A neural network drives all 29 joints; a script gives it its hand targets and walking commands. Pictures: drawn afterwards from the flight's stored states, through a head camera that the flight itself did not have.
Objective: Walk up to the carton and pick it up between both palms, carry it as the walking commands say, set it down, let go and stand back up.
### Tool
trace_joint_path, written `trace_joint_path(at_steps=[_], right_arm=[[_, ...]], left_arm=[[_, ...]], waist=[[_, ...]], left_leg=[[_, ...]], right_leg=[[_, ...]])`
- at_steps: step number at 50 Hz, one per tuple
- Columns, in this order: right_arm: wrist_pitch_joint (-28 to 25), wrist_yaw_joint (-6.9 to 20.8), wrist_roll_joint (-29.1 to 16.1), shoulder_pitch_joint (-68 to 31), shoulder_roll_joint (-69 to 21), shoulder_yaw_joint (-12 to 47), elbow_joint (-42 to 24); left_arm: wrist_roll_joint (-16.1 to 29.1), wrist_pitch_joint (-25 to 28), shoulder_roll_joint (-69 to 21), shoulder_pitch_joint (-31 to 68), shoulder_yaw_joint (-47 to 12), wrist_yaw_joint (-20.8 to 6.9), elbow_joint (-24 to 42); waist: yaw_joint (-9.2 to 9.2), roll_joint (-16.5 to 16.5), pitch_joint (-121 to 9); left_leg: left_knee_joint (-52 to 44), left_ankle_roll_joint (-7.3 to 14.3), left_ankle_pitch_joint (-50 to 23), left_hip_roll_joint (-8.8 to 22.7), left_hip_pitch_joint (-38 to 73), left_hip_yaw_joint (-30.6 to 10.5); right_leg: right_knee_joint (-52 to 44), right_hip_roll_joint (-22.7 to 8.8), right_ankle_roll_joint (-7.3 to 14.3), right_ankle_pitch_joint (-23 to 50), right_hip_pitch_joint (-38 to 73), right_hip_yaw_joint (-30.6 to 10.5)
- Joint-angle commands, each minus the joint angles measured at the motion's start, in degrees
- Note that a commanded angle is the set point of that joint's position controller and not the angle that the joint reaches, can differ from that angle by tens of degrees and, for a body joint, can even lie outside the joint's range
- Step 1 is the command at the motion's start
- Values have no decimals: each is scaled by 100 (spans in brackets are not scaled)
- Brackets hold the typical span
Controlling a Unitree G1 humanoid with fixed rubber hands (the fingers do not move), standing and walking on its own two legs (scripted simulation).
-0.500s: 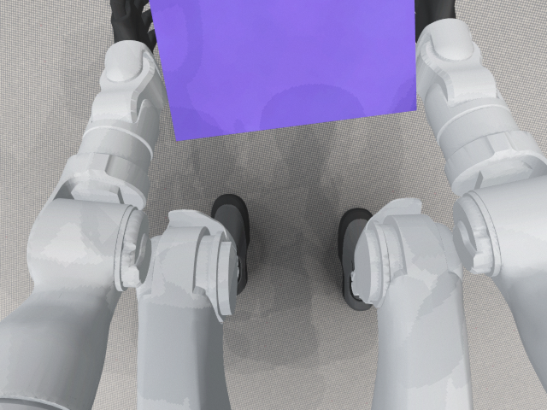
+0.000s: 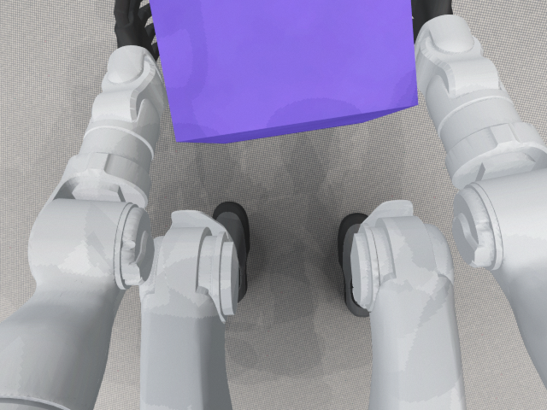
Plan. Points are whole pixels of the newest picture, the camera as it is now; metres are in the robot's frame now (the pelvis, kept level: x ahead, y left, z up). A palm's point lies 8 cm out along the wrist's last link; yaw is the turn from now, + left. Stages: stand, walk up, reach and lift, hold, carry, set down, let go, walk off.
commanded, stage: reach and lift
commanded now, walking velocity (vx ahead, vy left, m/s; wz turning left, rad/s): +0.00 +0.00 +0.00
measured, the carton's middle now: (283, 54) +0.51 +0.00 -0.24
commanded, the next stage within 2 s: none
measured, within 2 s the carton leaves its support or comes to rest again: leaves its support in 0.20 s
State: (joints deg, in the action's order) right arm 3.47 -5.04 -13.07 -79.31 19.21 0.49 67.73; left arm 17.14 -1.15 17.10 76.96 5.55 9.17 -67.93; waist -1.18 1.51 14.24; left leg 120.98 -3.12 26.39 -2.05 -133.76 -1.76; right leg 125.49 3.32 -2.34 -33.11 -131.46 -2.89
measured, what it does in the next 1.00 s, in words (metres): rises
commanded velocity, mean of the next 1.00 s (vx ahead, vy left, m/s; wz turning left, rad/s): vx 0.00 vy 0.00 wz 0.00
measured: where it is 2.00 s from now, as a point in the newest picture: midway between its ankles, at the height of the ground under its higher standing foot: (294, 275)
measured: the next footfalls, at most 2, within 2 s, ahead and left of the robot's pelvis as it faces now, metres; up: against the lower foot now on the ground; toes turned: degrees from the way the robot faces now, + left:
none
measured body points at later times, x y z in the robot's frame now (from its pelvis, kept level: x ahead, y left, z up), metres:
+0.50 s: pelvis -0.02 +0.00 +0.02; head +0.34 -0.02 +0.28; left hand +0.53 +0.17 -0.13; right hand +0.54 -0.18 -0.13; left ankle +0.14 +0.13 -0.34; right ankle +0.11 -0.12 -0.34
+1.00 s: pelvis -0.02 +0.00 +0.06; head +0.34 -0.02 +0.32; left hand +0.53 +0.17 -0.08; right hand +0.53 -0.17 -0.09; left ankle +0.14 +0.13 -0.34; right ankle +0.11 -0.12 -0.34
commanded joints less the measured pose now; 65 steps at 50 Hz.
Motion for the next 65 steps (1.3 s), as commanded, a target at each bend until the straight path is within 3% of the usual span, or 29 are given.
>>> trace_joint_path(at_steps=[1,6,7,9,11,16,17,18,21,23,24,25,26,27,28,29,34,35,38,40,46,51,52,53,56,57,61,64,65], right_arm=[[-193,1029,-199,-3414,-4609,1126,-1913],[-25,1010,-393,-3940,-4786,1427,-2800],[51,1028,-477,-4175,-4785,1519,-2929],[211,1062,-484,-4347,-4908,1607,-3055],[237,1092,-418,-4428,-5089,1775,-3762],[472,1208,-408,-4639,-5373,1692,-3944],[520,1257,-302,-4555,-5320,1507,-3578],[572,1276,-323,-4683,-5430,1599,-3852],[702,1390,-239,-4423,-5762,1479,-3608],[806,1444,-97,-4251,-5803,1374,-3366],[865,1488,-42,-4172,-5916,1290,-3159],[878,1509,11,-4189,-5928,1289,-3302],[920,1555,-39,-4160,-6106,1283,-3223],[947,1566,1,-4133,-6132,1317,-3268],[986,1564,54,-4124,-6067,1347,-3346],[1033,1582,8,-4158,-6147,1350,-3293],[1106,1583,140,-4079,-6081,1409,-3572],[1114,1597,73,-4075,-6156,1471,-3736],[1198,1550,102,-4023,-6110,1578,-3920],[1222,1554,69,-4207,-6071,1645,-4109],[1347,1530,177,-3931,-6111,1712,-4269],[1373,1599,258,-3860,-6179,1575,-4167],[1389,1591,268,-3910,-6198,1622,-4297],[1421,1600,298,-3728,-6260,1623,-4171],[1462,1648,364,-3835,-6281,1518,-4064],[1489,1662,282,-3796,-6451,1631,-4186],[1579,1646,370,-3647,-6498,1589,-4091],[1635,1617,328,-3702,-6624,1740,-4228],[1642,1630,381,-3748,-6512,1687,-4270]], left_arm=[[-11,70,-4657,3542,-1325,-1158,1918],[173,-88,-4733,4067,-1564,-1180,2790],[188,-171,-4800,4004,-1546,-1183,2679],[150,-353,-4967,4050,-1538,-1240,2761],[170,-440,-5368,4039,-1744,-1300,3013],[82,-741,-5560,4512,-1757,-1385,3401],[-2,-782,-5553,4524,-1671,-1390,3148],[5,-817,-5582,4651,-1721,-1410,3478],[-316,-975,-5715,4352,-1503,-1495,3308],[-372,-1050,-5735,4457,-1525,-1531,3443],[-429,-1083,-5739,4499,-1477,-1575,3393],[-443,-1124,-5825,4448,-1508,-1598,3437],[-573,-1168,-5852,4368,-1436,-1620,3421],[-615,-1224,-5943,4305,-1461,-1654,3404],[-549,-1261,-5973,4341,-1538,-1670,3546],[-604,-1279,-5924,4398,-1517,-1694,3664],[-582,-1427,-6083,4304,-1732,-1761,3782],[-539,-1406,-6094,4377,-1814,-1747,4036],[-430,-1467,-6068,4457,-1960,-1736,4298],[-470,-1535,-6059,4378,-1953,-1715,4221],[-401,-1647,-6254,4217,-2120,-1671,4403],[-687,-1713,-6286,3899,-1866,-1677,4107],[-573,-1702,-6362,4027,-1955,-1683,4318],[-598,-1698,-6326,4009,-1962,-1686,4361],[-811,-1797,-6402,3695,-1715,-1768,3852],[-770,-1784,-6439,3808,-1802,-1776,4248],[-745,-1855,-6371,3913,-1874,-1848,4338],[-706,-1895,-6368,3916,-1898,-1880,4410],[-669,-1929,-6398,3934,-1988,-1888,4429]], waist=[[68,-328,-7171],[-14,-348,-8977],[-146,-333,-9319],[-195,-320,-9765],[-44,-540,-10504],[-112,-449,-10484],[-49,-398,-9998],[-61,-494,-10348],[-290,-368,-10218],[-192,-360,-10210],[-307,-366,-9904],[-188,-358,-9963],[-415,-231,-10071],[-427,-269,-10070],[-246,-363,-10356],[-450,-281,-10332],[-240,-274,-10610],[-310,-205,-10963],[-190,-281,-11395],[-288,-268,-11353],[-45,-338,-11742],[-255,-278,-11371],[-123,-335,-11632],[-146,-363,-11586],[-346,-342,-11117],[-380,-377,-11623],[-288,-334,-11671],[-441,-423,-11794],[-295,-382,-11801]], left_leg=[[-438,120,-1592,-396,3878,752],[-428,121,-1790,-408,4769,865],[-457,120,-1741,-387,4994,923],[-457,135,-1701,-369,5285,972],[-314,119,-2316,-411,5531,962],[-549,159,-1734,-453,5584,996],[-589,149,-1454,-434,5309,972],[-635,180,-1493,-444,5507,974],[-746,194,-1365,-440,5434,1005],[-819,186,-1293,-450,5465,959],[-854,184,-1196,-456,5227,987],[-894,207,-1208,-465,5311,952],[-941,201,-1272,-466,5403,1002],[-964,196,-1294,-478,5326,1018],[-970,202,-1285,-457,5497,956],[-989,187,-1298,-463,5433,1028],[-1062,157,-1412,-484,5527,962],[-1073,147,-1582,-501,5762,993],[-1099,134,-1618,-516,5938,960],[-1210,146,-1667,-513,5970,950],[-1363,132,-1742,-546,6337,876],[-1614,151,-1580,-559,6362,841],[-1621,151,-1596,-562,6477,816],[-1628,153,-1608,-561,6406,834],[-1812,187,-1311,-550,6175,861],[-1847,186,-1510,-573,6467,854],[-1969,188,-1361,-560,6393,849],[-2097,197,-1336,-576,6372,898],[-2145,190,-1282,-568,6443,854]], right_leg=[[-1282,264,181,1847,3228,615],[-1259,311,166,2117,4223,664],[-1237,322,147,2034,4428,691],[-1233,334,127,1985,4752,714],[-1168,372,53,2710,5224,763],[-1343,370,74,1998,4987,846],[-1326,355,96,1679,4606,880],[-1391,353,80,1737,4805,890],[-1492,376,71,1566,4677,878],[-1484,391,83,1458,4529,916],[-1554,395,96,1343,4356,864],[-1562,396,93,1343,4309,908],[-1617,411,84,1341,4322,866],[-1644,414,82,1410,4349,874],[-1637,419,77,1420,4532,911],[-1689,421,73,1385,4450,848],[-1716,450,86,1575,4623,885],[-1728,471,88,1705,4765,873],[-1806,482,96,1794,5133,860],[-1849,475,92,1822,5158,858],[-1998,498,98,1929,5492,891],[-2212,478,110,1659,5254,852],[-2279,480,115,1698,5447,851],[-2319,486,113,1746,5468,815],[-2468,471,104,1444,5299,786],[-2493,480,93,1674,5603,789],[-2647,498,89,1589,5802,739],[-2798,488,67,1606,6119,689],[-2822,497,71,1557,6060,711]])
